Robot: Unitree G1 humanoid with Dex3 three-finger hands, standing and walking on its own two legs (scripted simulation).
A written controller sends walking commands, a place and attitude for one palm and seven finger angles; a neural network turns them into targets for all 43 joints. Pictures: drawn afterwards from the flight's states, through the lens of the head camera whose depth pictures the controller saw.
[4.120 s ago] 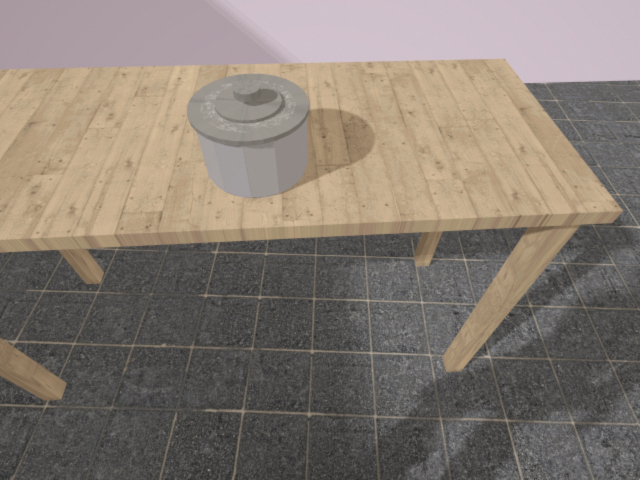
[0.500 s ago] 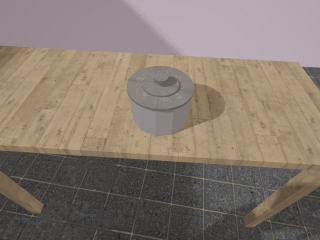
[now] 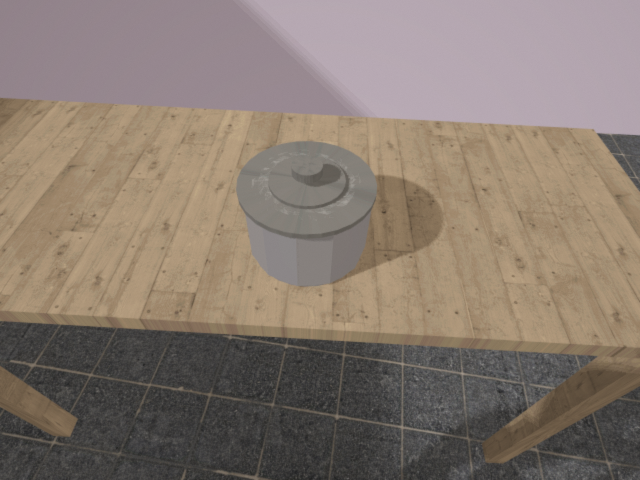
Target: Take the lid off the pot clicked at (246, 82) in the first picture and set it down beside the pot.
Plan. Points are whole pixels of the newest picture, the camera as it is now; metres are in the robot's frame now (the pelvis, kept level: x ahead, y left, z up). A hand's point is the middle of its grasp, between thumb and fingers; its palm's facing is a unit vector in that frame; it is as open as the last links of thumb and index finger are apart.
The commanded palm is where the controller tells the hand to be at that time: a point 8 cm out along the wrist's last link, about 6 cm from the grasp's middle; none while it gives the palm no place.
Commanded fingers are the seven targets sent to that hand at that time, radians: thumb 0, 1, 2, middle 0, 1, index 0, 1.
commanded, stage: look again from close up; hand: left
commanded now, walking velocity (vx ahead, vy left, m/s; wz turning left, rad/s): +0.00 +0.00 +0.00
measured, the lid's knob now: (307, 169) +0.46 +0.05 +0.15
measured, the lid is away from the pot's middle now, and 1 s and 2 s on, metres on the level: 0.00 0.00 0.00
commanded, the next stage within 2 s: shuffle to correct the standing spot in 0.14 s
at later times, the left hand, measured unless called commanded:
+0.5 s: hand out of the picture -0.02 +0.15 -0.18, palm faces +0.04 -0.99 -0.14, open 7.3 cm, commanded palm none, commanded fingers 0.00 0.90 0.90 -0.20 -0.30 -0.20 -0.30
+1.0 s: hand out of the picture -0.04 +0.11 -0.19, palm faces +0.07 -0.99 -0.15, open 7.4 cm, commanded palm none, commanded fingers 0.00 0.90 0.90 -0.20 -0.30 -0.20 -0.30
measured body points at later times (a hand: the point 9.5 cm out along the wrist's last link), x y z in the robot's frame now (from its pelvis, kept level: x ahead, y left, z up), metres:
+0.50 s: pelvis -0.01 +0.00 +0.00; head +0.01 +0.01 +0.45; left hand -0.02 +0.20 -0.17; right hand -0.02 -0.21 -0.16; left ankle -0.05 +0.09 -0.74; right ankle -0.03 -0.12 -0.74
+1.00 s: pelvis -0.03 -0.05 -0.01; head -0.01 -0.03 +0.44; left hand -0.04 +0.16 -0.18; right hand -0.02 -0.28 -0.16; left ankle -0.08 +0.06 -0.72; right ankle -0.03 -0.12 -0.74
